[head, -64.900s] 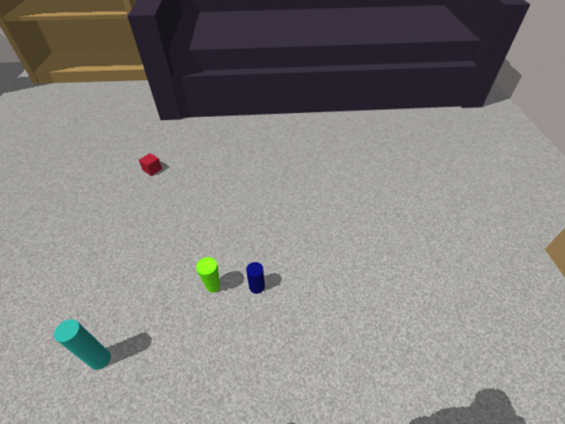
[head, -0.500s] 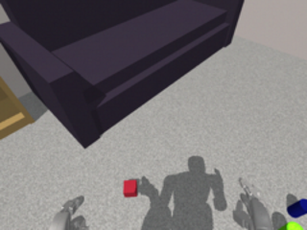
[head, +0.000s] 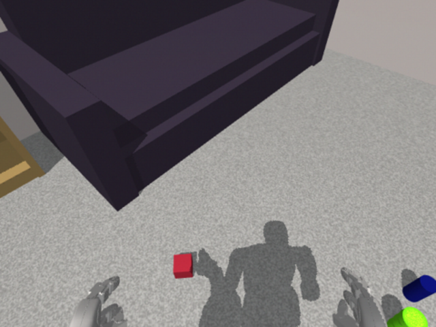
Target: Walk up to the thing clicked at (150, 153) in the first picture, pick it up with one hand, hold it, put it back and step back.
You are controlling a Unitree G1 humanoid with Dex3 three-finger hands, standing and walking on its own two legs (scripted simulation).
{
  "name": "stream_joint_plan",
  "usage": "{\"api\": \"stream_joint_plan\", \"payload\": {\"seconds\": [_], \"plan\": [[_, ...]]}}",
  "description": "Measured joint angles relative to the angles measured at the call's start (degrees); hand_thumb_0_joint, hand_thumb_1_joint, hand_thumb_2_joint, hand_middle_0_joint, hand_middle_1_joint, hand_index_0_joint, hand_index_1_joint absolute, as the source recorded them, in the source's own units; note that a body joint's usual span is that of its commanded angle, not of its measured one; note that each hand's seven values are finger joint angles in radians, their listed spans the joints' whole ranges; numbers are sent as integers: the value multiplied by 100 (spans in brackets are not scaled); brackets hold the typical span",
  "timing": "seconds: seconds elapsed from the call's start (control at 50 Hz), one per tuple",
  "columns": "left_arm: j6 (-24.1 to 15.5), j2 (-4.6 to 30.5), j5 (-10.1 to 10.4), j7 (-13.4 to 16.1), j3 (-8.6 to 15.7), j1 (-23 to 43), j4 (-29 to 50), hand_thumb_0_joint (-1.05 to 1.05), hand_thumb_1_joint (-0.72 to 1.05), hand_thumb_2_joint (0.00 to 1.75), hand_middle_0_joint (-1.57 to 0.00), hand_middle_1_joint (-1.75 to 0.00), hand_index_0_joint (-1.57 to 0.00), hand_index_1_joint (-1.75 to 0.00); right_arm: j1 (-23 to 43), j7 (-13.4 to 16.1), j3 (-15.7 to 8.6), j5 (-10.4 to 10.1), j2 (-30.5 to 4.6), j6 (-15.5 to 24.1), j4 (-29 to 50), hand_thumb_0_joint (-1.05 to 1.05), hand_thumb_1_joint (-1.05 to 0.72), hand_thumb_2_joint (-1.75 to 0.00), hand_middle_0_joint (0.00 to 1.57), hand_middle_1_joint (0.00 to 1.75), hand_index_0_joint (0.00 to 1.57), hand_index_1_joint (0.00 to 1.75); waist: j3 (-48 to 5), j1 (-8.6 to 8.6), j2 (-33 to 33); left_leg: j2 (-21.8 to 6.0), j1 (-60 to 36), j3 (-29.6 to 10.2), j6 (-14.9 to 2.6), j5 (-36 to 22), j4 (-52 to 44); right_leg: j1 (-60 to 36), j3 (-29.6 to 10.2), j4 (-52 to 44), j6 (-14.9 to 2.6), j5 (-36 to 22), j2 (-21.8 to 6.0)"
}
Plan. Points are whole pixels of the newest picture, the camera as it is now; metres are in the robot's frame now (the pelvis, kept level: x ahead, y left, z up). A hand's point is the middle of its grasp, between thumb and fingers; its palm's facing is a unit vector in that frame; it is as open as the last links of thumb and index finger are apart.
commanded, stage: home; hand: left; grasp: from above
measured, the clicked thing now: (183, 266) +0.50 +0.16 -0.68
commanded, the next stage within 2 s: stand in 1.32 s
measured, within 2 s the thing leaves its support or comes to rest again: neither
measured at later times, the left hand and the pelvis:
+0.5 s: hand (124, 324) +0.17 +0.18 -0.05, palm faces +0.04 -0.98 -0.20, open 7.6 cm; pelvis +0.00 +0.00 +0.00, yaw +0 degrees
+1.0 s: hand (122, 320) +0.17 +0.18 -0.05, palm faces +0.04 -0.98 -0.20, open 7.4 cm; pelvis +0.01 +0.00 +0.00, yaw +0 degrees
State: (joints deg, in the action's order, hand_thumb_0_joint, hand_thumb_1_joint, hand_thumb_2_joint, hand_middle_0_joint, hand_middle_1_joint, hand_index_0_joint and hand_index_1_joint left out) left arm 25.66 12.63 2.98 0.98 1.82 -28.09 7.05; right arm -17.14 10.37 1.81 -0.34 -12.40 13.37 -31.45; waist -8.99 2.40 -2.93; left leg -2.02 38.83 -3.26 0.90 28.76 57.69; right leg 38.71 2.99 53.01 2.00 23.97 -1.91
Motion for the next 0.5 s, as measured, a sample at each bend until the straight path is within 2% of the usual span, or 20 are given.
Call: {"api": "stream_joint_plan", "payload": {"seconds": [0.5], "plan": [[0,0,-32,-21,-17,-9,31,2,88,88,-20,-30,-20,-29,110,48,-22,6,4,141,-18,2,-90,-90,20,30,21,30,-1,-39,28,-11,-21,-12,-2,51,28,-29,8,13,3,43,13]]}}
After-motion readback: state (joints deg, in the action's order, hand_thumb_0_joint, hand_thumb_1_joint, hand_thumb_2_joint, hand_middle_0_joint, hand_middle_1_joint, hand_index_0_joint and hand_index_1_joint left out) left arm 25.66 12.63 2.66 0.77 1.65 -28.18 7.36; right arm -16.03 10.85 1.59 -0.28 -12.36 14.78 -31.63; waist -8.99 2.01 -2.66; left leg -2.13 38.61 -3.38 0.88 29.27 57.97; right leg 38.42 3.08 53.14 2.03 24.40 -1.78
